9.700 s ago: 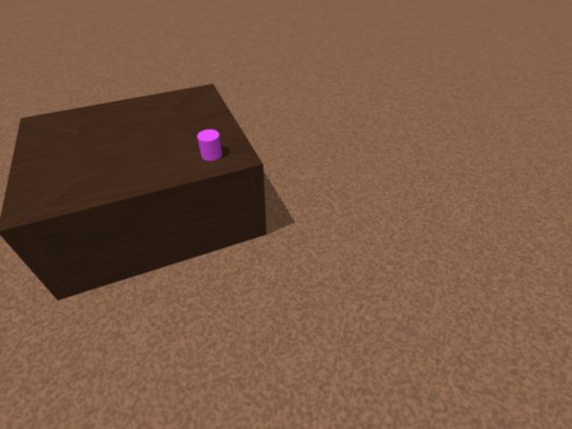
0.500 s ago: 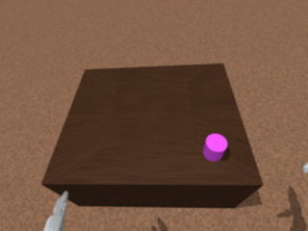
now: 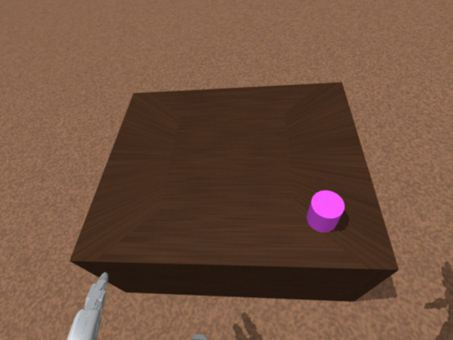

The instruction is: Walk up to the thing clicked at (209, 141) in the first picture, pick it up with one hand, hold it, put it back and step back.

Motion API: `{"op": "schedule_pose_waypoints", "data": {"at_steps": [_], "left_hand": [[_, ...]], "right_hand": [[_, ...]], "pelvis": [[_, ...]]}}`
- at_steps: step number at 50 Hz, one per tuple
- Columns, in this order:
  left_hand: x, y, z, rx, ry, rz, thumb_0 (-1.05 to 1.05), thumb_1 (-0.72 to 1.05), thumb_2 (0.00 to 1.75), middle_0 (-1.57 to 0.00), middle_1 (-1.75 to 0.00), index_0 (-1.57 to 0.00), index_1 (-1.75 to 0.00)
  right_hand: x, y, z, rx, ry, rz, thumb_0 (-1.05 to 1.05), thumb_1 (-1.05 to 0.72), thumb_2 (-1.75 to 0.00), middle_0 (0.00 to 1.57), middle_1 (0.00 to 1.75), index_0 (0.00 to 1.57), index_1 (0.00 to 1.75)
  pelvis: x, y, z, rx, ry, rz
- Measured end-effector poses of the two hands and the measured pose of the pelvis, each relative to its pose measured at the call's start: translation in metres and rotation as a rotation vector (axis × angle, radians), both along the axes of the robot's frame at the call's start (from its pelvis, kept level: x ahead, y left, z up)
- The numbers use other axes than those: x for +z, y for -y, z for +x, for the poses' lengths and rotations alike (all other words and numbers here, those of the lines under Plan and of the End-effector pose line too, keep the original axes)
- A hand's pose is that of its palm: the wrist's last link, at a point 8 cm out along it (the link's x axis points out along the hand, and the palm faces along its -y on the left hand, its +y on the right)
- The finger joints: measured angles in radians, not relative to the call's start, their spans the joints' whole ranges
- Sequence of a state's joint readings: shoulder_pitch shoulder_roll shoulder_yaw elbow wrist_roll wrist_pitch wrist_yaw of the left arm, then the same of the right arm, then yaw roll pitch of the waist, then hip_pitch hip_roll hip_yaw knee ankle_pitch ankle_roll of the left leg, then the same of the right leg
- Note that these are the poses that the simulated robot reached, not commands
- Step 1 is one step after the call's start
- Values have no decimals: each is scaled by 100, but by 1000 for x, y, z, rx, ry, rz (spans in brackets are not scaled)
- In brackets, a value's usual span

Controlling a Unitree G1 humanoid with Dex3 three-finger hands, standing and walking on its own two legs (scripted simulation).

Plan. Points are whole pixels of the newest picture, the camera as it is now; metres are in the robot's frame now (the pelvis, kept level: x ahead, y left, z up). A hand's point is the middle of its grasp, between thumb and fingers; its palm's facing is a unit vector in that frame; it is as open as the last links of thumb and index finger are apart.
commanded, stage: go down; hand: right
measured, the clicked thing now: (324, 211) +0.50 -0.20 -0.26
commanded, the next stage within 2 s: approach in 0.24 s
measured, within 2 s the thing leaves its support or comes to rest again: neither
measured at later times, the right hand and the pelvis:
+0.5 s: hand out of the picture +0.40 -0.38 +0.05, palm faces +0.23 +0.97 -0.05, open 17.6 cm; pelvis -0.01 +0.00 -0.01, yaw +0 degrees
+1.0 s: hand (381, 219) +0.44 -0.31 -0.18, palm faces +0.19 +0.98 +0.04, open 17.7 cm; pelvis -0.04 +0.00 -0.13, yaw +4 degrees
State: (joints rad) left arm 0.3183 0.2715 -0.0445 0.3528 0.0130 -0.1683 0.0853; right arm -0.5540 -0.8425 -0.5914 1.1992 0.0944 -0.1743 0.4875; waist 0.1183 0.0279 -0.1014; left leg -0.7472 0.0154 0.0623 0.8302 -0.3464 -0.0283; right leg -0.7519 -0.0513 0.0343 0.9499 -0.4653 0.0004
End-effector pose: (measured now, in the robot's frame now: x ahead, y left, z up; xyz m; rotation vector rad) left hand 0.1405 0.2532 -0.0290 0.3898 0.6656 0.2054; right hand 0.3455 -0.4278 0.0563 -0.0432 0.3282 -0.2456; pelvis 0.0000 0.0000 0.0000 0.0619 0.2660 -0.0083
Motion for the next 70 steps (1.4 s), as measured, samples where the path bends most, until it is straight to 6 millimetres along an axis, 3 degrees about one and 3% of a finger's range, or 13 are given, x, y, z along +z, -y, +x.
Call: {"op": "schedule_pose_waypoints", "data": {"at_steps": [20,25,31,37,44,51,57,63,70], "left_hand": [[-2,-3,-10,1,-16,18,-1,-54,6,-6,-5,-6,-5],[-10,-1,-9,-16,-22,14,-1,-54,6,-6,-5,-5,-5],[-17,0,-2,-53,18,41,-1,-55,6,-6,-4,-5,-5],[-14,1,1,-85,87,107,-1,-55,6,-6,-4,-4,-5],[-25,-7,-17,-82,39,211,-1,-55,6,-5,-4,-4,-4],[-28,-14,-21,-88,69,314,-1,-54,6,-6,-4,-5,-4],[-27,-10,-28,-118,131,363,-1,-54,6,-6,-5,-5,-5],[-26,-1,-37,-158,168,408,-1,-55,5,-7,-5,-6,-5],[-6,-6,-48,-153,207,476,-1,-54,5,-7,-6,-7,-5]], "right_hand": [[10,5,19,8,59,7,-2,57,-5,4,5,5,5],[0,4,25,11,86,10,-2,57,-6,4,6,5,5],[-41,-10,35,28,175,50,-1,58,-6,4,6,5,5],[-113,-34,44,42,206,93,-2,59,-5,5,5,5,5],[-194,-55,53,41,207,93,-2,59,-4,5,5,6,5],[-247,-72,64,49,230,76,-2,60,-4,5,5,6,5],[-292,-98,60,80,196,102,-2,60,-5,5,5,5,5],[-311,-115,58,26,282,99,-2,60,-4,4,5,5,5],[-302,-137,65,84,279,62,-2,59,-4,4,5,4,5]], "pelvis": [[-7,0,-7,2,-34,6],[-14,-1,-9,3,-61,6],[-34,-1,-14,5,-115,11],[-62,-1,-21,12,-167,22],[-96,-1,-29,27,-234,41],[-130,1,-38,42,-279,61],[-156,1,-46,47,-298,70],[-180,-2,-58,47,-297,66],[-185,-1,-66,40,-297,68]]}}
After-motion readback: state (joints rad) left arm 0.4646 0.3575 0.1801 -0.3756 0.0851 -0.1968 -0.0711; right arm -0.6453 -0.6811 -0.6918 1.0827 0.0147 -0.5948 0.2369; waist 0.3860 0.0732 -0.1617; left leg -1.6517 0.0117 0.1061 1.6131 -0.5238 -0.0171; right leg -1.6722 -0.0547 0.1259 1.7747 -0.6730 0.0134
